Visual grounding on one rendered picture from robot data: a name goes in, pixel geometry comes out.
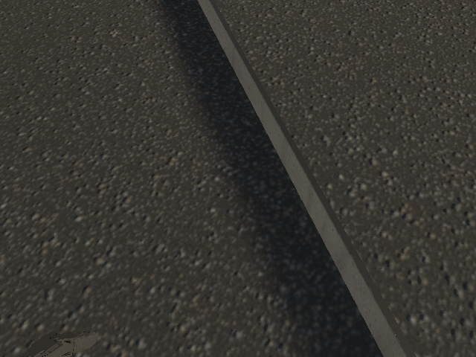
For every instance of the robot left hand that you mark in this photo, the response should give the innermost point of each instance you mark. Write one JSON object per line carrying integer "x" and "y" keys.
{"x": 62, "y": 345}

